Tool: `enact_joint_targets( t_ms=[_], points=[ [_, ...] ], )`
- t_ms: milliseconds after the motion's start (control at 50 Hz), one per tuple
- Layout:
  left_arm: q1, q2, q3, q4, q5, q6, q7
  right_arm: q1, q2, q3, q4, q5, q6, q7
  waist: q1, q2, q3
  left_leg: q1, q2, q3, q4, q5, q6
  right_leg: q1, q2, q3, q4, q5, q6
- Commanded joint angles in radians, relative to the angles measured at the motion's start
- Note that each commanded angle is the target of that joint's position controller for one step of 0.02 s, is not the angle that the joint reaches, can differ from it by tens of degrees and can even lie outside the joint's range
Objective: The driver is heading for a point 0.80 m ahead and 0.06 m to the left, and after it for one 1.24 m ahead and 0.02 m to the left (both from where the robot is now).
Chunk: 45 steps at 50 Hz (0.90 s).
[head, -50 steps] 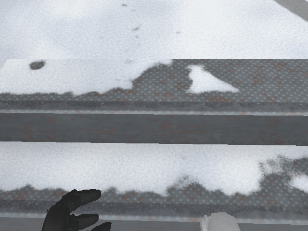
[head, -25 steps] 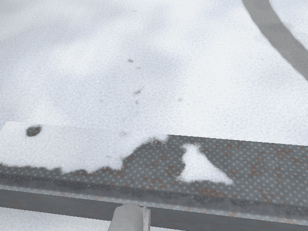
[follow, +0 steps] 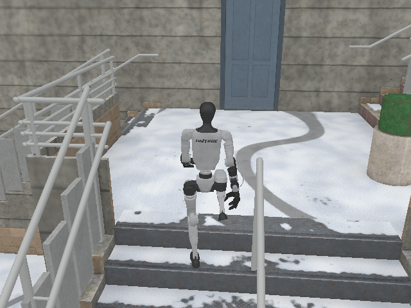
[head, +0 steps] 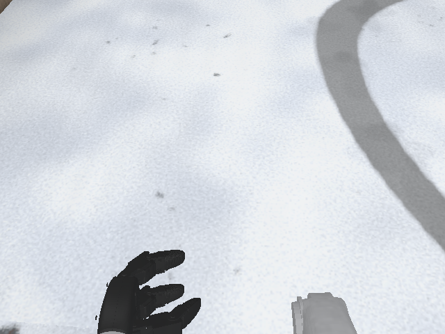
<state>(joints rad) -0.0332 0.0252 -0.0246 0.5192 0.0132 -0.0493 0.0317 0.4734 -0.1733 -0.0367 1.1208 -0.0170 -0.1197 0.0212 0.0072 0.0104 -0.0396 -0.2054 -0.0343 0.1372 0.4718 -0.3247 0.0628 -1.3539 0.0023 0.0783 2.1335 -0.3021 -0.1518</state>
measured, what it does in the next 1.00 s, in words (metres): climbs: right foot 0.17 m higher, then left foot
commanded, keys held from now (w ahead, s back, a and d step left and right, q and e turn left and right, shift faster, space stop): w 0.58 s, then w+q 0.20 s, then q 0.22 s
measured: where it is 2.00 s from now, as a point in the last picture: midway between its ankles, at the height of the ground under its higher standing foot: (235, 214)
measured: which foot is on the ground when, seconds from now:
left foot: down 0.00-0.18, up 0.20-0.66, down 0.68-1.00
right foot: up 0.00-0.12, down 0.14-0.70, up 0.72-1.00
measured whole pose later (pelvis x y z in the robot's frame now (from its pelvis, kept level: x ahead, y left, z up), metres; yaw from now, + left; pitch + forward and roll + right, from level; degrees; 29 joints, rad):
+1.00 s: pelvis +0.60 -0.03 +0.18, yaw +11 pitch +2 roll +1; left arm 0.09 0.22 0.02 0.68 0.04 -0.04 0.00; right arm 0.39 -0.23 -0.06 0.80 -0.01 -0.06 0.00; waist -0.06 -0.04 0.03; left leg -0.15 -0.14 -0.06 0.34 -0.21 0.11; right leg -0.68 -0.07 0.06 0.87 -0.16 0.03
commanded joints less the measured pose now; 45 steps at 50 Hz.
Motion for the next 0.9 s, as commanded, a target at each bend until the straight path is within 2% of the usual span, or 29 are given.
enact_joint_targets(
  t_ms=[20, 40, 60, 80, 120, 140, 160, 180, 200, 220, 240, 260, 280, 320, 360, 420, 460, 540, 600, 640, 660, 680, 700, 720, 740, 760, 780, 840, 900],
  points=[
    [-0.108, 0.033, -0.029, -0.122, 0.009, 0.013, -0.012, 0.003, -0.068, -0.001, -0.064, 0.024, -0.02, -0.027, 0.018, -0.009, 0.103, -0.185, 0.184, -0.163, -0.491, 0.075, 0.139, 0.21, -0.105, -0.196, -0.404, 0.002, 0.004],
    [-0.133, 0.029, -0.029, -0.122, 0.009, 0.019, -0.029, 0.043, -0.082, -0.006, -0.069, 0.019, -0.01, -0.043, -0.019, 0.008, 0.042, -0.133, 0.177, -0.146, -0.531, 0.179, 0.154, 0.349, -0.11, -0.228, -0.498, 0.012, -0.003],
    [-0.111, -0.015, -0.036, -0.104, 0.001, 0.019, -0.047, 0.037, -0.096, -0.01, -0.108, 0.016, -0.004, -0.055, -0.021, 0.019, -0.034, -0.089, 0.187, -0.102, -0.518, 0.419, 0.156, 0.533, -0.096, -0.27, -0.621, -0.049, -0.018],
    [-0.083, -0.007, -0.032, -0.077, -0.011, 0.019, -0.052, 0.044, -0.127, -0.018, -0.134, 0.03, 0.003, -0.059, 0.001, 0.013, -0.084, -0.039, 0.195, -0.069, -0.443, 0.785, 0.164, 0.681, -0.047, -0.314, -0.752, -0.107, -0.027],
    [0.1, 0.076, 0.015, -0.006, -0.028, 0.038, -0.039, 0.059, -0.222, -0.043, -0.18, 0.013, 0.009, -0.059, 0.07, 0.142, -0.235, 0.205, 0.258, -0.072, -0.157, 1.576, 0.163, 0.816, 0.071, -0.341, -0.872, -0.281, -0.007],
    [0.213, 0.131, 0.03, 0.024, -0.015, 0.035, -0.033, 0.007, -0.238, -0.051, -0.206, 0.021, 0.01, -0.042, 0.137, 0.201, -0.287, 0.254, 0.273, -0.058, 0.044, 1.694, 0.135, 0.922, 0.082, -0.279, -0.995, -0.222, -0.028],
    [0.378, 0.231, 0.068, 0.067, 0.017, 0.027, -0.028, -0.051, -0.23, -0.056, -0.251, 0.029, -0.006, -0.021, 0.211, 0.189, -0.36, 0.136, 0.238, -0.075, 0.343, 1.504, 0.099, 1.092, -0.016, -0.029, -1.107, -0.288, -0.069],
    [0.459, 0.353, 0.106, 0.126, 0.027, 0.026, -0.016, -0.08, -0.135, -0.053, -0.332, 0.043, -0.018, 0.03, 0.19, -0.141, -0.403, -0.275, 0.036, -0.126, 0.735, 0.857, 0.052, 1.288, -0.211, 0.549, -1.477, -0.605, -0.179],
    [0.354, 0.357, 0.122, 0.112, 0.009, 0.044, -0.01, -0.123, -0.09, -0.063, -0.368, -0.002, -0.03, 0.056, 0.164, -0.244, -0.356, -0.515, -0.083, -0.241, 1.219, 0.2, 0.037, 1.27, -0.284, 0.947, -1.826, -0.701, -0.21],
    [0.226, 0.302, 0.108, 0.126, -0.006, 0.021, -0.025, -0.109, -0.008, -0.052, -0.409, -0.014, -0.019, 0.044, 0.048, -0.107, -0.234, -0.639, -0.042, -0.342, 1.474, 0.219, 0.032, 1.145, -0.328, 0.857, -1.815, -0.61, -0.165],
    [0.199, 0.251, 0.1, 0.173, -0.01, -0.009, -0.038, -0.141, 0.019, -0.031, -0.445, -0.021, -0.002, 0.017, -0.004, 0.019, -0.09, -0.662, 0.003, -0.294, 1.491, 0.267, 0.04, 1.0, -0.32, 0.701, -1.782, -0.501, -0.108],
    [0.213, 0.202, 0.093, 0.237, 0.001, -0.032, -0.042, -0.181, 0.031, -0.026, -0.476, -0.019, 0.015, -0.008, -0.034, 0.07, 0.025, -0.705, 0.017, -0.287, 1.515, 0.237, 0.048, 0.898, -0.3, 0.531, -1.737, -0.324, -0.08],
    [0.231, 0.126, 0.071, 0.299, 0.018, -0.05, -0.049, -0.177, 0.051, -0.013, -0.486, -0.011, 0.039, -0.023, -0.081, 0.073, 0.06, -0.729, 0.016, -0.31, 1.516, 0.193, 0.058, 0.857, -0.256, 0.37, -1.706, -0.174, -0.045],
    [0.27, 0.089, 0.064, 0.383, 0.015, -0.072, -0.056, -0.119, 0.099, 0.016, -0.476, -0.01, 0.077, -0.036, -0.128, -0.026, 0.106, -0.793, 0.014, -0.35, 1.439, 0.164, 0.075, 0.85, -0.173, 0.129, -1.701, -0.025, 0.019],
    [0.239, 0.165, 0.077, 0.365, 0.002, -0.083, -0.047, -0.181, 0.004, 0.001, -0.506, -0.013, 0.093, -0.027, -0.126, -0.023, 0.15, -0.691, 0.025, -0.306, 1.045, 0.193, 0.03, 0.797, -0.142, 0.01, -1.826, 0.019, 0.012],
    [0.324, 0.257, 0.092, 0.375, -0.025, -0.113, -0.029, -0.29, -0.075, -0.024, -0.515, -0.014, 0.093, -0.002, -0.069, -0.051, 0.09, -0.6, 0.074, -0.126, 0.684, 0.34, 0.004, 0.987, -0.115, -0.066, -1.953, 0.415, -0.012],
    [0.4, 0.271, 0.098, 0.376, -0.025, -0.121, -0.025, -0.342, -0.047, -0.018, -0.488, 0.004, 0.089, 0.012, -0.015, -0.028, 0.02, -0.532, 0.074, -0.057, 0.519, 0.399, 0.006, 1.164, -0.096, -0.097, -1.994, 0.533, 0.007],
    [0.491, 0.283, 0.1, 0.377, -0.012, -0.09, -0.012, -0.486, -0.025, -0.014, -0.526, 0.011, 0.09, 0.015, 0.045, -0.108, 0.073, -0.496, 0.065, -0.025, 0.181, 0.37, 0.019, 1.415, -0.147, -0.113, -2.02, 0.558, 0.02],
    [0.51, 0.313, 0.099, 0.385, -0.01, -0.077, 0.003, -0.461, -0.06, -0.026, -0.521, -0.007, 0.092, 0.001, 0.017, -0.14, 0.055, -0.36, 0.003, 0.019, 0.089, 0.289, 0.059, 1.526, -0.194, -0.152, -1.908, 0.958, 0.043],
    [0.517, 0.341, 0.107, 0.38, 0.008, -0.063, 0.015, -0.343, -0.108, -0.041, -0.477, -0.015, 0.082, -0.007, -0.031, -0.15, 0.004, -0.267, -0.042, 0.027, 0.054, 0.19, 0.101, 1.601, -0.219, -0.168, -1.726, 1.173, 0.064],
    [0.511, 0.36, 0.114, 0.376, 0.015, -0.049, 0.018, -0.226, -0.129, -0.052, -0.435, -0.015, 0.069, -0.01, -0.082, -0.136, -0.038, -0.15, -0.059, 0.013, -0.012, 0.196, 0.124, 1.585, -0.213, -0.186, -1.561, 1.168, 0.07],
    [0.475, 0.368, 0.117, 0.354, 0.011, -0.042, 0.02, -0.089, -0.145, -0.061, -0.389, -0.024, 0.056, -0.016, -0.149, -0.105, -0.094, 0.079, -0.013, -0.054, -0.025, 0.215, 0.154, 1.413, -0.195, -0.203, -1.35, 1.0, 0.069],
    [0.484, 0.314, 0.107, 0.307, 0.016, -0.043, 0.017, 0.02, -0.223, -0.079, -0.381, -0.031, 0.052, -0.024, -0.159, 0.018, -0.21, 0.319, 0.195, -0.312, 0.072, 0.202, 0.2, 1.17, -0.124, -0.215, -1.042, 0.523, 0.058],
    [0.561, 0.247, 0.095, 0.275, -0.028, -0.051, -0.008, -0.039, -0.269, -0.087, -0.377, -0.014, 0.058, -0.021, -0.059, 0.309, -0.286, 0.532, 0.393, -0.845, -0.097, 0.233, 0.387, 0.783, 0.088, -0.139, -0.685, -0.202, 0.11],
    [0.456, 0.303, 0.106, 0.248, -0.001, -0.063, -0.018, -0.114, -0.245, -0.089, -0.406, 0.012, 0.066, -0.016, -0.066, 0.108, -0.197, 0.44, 0.355, -0.807, -0.177, 0.184, 0.363, 0.661, 0.019, -0.01, -0.647, -0.1, 0.1],
    [0.354, 0.318, 0.105, 0.215, -0.002, -0.08, -0.027, -0.17, -0.197, -0.075, -0.416, 0.011, 0.063, -0.017, -0.066, 0.031, -0.083, 0.316, 0.332, -0.662, -0.194, 0.213, 0.335, 0.627, -0.024, -0.009, -0.69, -0.008, 0.103],
    [0.332, 0.304, 0.098, 0.199, 0.002, -0.087, -0.033, -0.167, -0.147, -0.06, -0.407, 0.007, 0.058, -0.013, -0.029, -0.049, -0.028, 0.199, 0.292, -0.589, -0.218, 0.312, 0.297, 0.673, -0.048, -0.017, -0.778, 0.03, 0.109],
    [0.339, 0.28, 0.09, 0.178, 0.029, -0.037, -0.035, -0.159, -0.156, -0.05, -0.401, 0.015, 0.032, -0.024, 0.03, -0.048, 0.016, 0.043, 0.221, -0.417, -0.212, 0.768, 0.251, 0.763, -0.069, -0.029, -0.915, -0.014, 0.167],
    [0.32, 0.259, 0.075, 0.169, 0.031, -0.007, -0.033, -0.121, -0.204, -0.054, -0.388, 0.009, 0.021, -0.024, 0.031, 0.003, 0.006, 0.013, 0.159, -0.33, -0.189, 0.938, 0.218, 0.763, -0.058, -0.066, -1.064, 0.026, 0.199]
  ],
)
